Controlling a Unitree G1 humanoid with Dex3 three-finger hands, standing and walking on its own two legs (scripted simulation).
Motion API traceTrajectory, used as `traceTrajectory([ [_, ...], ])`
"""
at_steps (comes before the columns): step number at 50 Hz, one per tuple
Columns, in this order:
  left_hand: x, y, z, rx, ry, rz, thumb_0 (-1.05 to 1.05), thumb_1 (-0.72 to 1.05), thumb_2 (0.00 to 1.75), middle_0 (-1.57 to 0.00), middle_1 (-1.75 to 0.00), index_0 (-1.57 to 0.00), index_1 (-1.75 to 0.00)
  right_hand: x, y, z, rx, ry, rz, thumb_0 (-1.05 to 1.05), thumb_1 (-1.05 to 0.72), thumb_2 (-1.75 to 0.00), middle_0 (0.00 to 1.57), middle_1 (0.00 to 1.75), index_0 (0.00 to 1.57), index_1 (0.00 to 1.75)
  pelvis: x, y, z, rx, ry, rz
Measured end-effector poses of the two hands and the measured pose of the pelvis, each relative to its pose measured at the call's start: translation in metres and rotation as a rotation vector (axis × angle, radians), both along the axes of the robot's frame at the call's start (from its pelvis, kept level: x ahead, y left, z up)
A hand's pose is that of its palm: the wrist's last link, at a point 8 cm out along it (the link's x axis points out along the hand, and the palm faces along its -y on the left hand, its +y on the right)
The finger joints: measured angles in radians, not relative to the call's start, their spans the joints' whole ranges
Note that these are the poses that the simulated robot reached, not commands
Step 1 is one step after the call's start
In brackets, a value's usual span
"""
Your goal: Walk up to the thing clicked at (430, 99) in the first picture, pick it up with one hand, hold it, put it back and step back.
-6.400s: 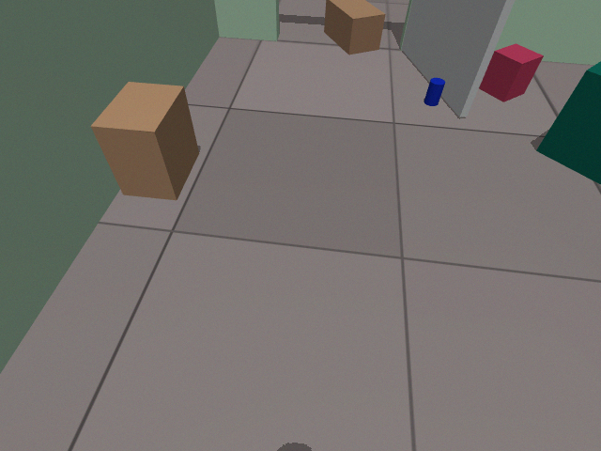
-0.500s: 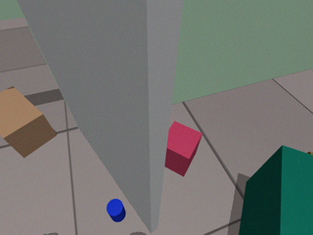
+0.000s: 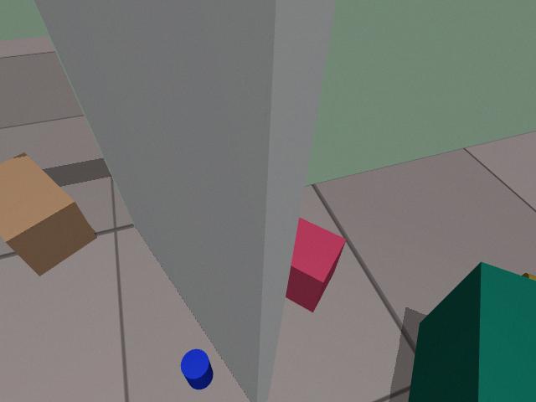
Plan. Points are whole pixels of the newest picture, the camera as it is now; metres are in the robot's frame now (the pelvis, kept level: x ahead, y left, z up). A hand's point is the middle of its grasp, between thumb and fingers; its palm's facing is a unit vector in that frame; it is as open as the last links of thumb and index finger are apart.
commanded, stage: walk up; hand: left
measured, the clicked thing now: (197, 369) +0.36 +0.21 -0.71
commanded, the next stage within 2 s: stand in 0.42 s
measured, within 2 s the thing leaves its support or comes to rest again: neither
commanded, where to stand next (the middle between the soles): +0.05 +0.00 m, yaw +0 degrees
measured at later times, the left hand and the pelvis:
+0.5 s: hand out of the picture +0.09 +0.25 -0.16, palm faces -0.01 -0.95 -0.33, open 7.4 cm; pelvis +0.01 +0.00 +0.00, yaw +0 degrees
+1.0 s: hand out of the picture +0.08 +0.25 -0.16, palm faces -0.02 -0.94 -0.34, open 7.4 cm; pelvis +0.01 +0.00 +0.00, yaw +1 degrees
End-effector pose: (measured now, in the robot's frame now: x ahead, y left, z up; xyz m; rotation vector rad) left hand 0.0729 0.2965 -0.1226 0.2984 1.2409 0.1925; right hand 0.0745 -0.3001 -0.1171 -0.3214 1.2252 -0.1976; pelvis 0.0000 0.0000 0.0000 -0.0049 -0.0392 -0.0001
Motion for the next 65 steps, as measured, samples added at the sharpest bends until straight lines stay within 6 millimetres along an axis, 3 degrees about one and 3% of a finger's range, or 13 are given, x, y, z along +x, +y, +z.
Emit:
traceTrajectory([
  [8,-0.01,0.003,-0.001,0.003,0.029,0.016,0.01,0.91,0.9,-0.2,-0.3,-0.2,-0.3,0.001,0.008,-0.004,0.017,0.014,0.002,0.0,-0.91,-0.9,0.2,0.3,0.2,0.3,0.002,0.002,0.0,0.001,0.003,0.003],
  [18,-0.002,0.003,0.0,0.001,0.008,0.017,0.01,0.91,0.9,-0.2,-0.3,-0.2,-0.3,0.008,0.011,-0.003,0.018,0.002,0.0,0.0,-0.91,-0.9,0.2,0.3,0.2,0.3,0.006,0.003,0.001,0.001,0.003,0.006],
  [33,0.011,0.003,0.004,0.01,-0.018,-0.001,0.01,0.91,0.9,-0.2,-0.3,-0.2,-0.3,0.014,0.008,0.0,0.013,-0.014,0.0,0.0,-0.91,-0.9,0.2,0.3,0.2,0.3,0.008,0.003,0.002,0.004,0.004,0.004],
  [51,0.004,-0.001,0.004,0.017,0.005,0.004,0.01,0.91,0.9,-0.2,-0.3,-0.2,-0.3,0.008,0.003,-0.004,0.018,0.019,0.002,0.0,-0.91,-0.9,0.2,0.3,0.2,0.3,0.011,-0.003,0.002,0.004,0.01,0.012],
  [65,0.006,-0.005,0.004,0.015,0.008,0.011,0.01,0.91,0.9,-0.2,-0.3,-0.2,-0.3,0.016,-0.001,-0.003,0.016,0.014,0.012,0.0,-0.91,-0.9,0.2,0.3,0.2,0.3,0.016,-0.006,0.002,0.004,0.009,0.012],
])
